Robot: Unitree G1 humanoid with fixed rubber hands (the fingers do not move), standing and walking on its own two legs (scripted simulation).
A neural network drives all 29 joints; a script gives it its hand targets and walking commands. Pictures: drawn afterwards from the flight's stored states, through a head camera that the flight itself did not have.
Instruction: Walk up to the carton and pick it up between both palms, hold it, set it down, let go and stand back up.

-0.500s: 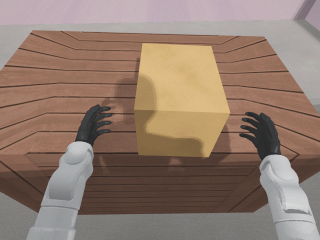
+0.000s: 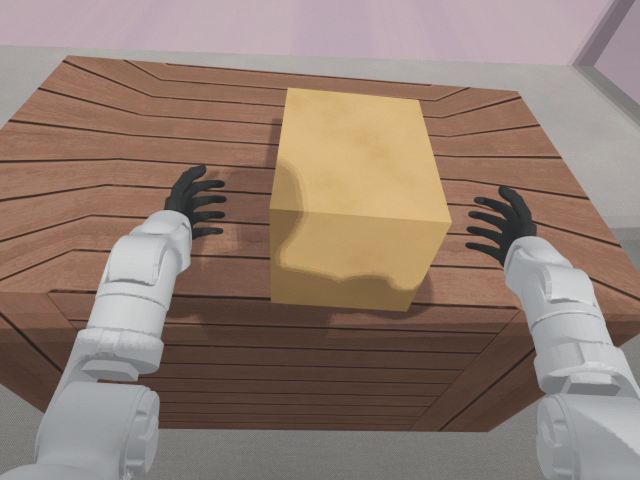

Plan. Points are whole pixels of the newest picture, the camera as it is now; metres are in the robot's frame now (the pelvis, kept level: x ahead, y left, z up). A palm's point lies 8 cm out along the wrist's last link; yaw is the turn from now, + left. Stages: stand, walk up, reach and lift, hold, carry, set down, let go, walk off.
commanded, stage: reach and lift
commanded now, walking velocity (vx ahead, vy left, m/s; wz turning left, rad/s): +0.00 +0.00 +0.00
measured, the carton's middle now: (346, 198) +0.52 -0.04 +0.05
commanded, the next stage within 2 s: none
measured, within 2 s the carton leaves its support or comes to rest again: neither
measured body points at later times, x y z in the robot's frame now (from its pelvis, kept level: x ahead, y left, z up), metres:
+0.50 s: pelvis +0.02 +0.00 +0.00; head +0.04 +0.01 +0.45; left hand +0.48 +0.17 +0.17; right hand +0.47 -0.23 +0.19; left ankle -0.03 +0.10 -0.75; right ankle +0.03 -0.12 -0.75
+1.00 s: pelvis +0.02 +0.01 -0.01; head +0.11 +0.00 +0.44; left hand +0.52 +0.15 +0.11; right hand +0.48 -0.24 +0.11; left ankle -0.03 +0.10 -0.75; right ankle +0.03 -0.12 -0.75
